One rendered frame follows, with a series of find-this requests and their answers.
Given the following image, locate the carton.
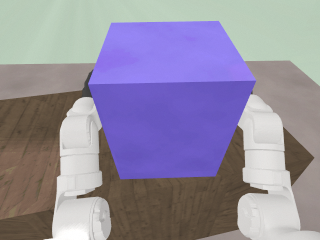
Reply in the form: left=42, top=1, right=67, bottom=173
left=88, top=21, right=256, bottom=180

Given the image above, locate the pedestal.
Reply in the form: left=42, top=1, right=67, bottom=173
left=0, top=90, right=314, bottom=240

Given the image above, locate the robot right upper arm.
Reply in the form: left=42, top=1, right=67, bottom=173
left=237, top=193, right=320, bottom=240

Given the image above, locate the robot right forearm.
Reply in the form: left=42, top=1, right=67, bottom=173
left=238, top=94, right=301, bottom=228

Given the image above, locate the robot left hand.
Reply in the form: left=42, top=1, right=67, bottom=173
left=81, top=70, right=93, bottom=98

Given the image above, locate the robot left forearm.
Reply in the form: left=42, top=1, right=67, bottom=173
left=52, top=97, right=103, bottom=237

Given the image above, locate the robot left upper arm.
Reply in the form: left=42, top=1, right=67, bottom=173
left=44, top=196, right=112, bottom=240

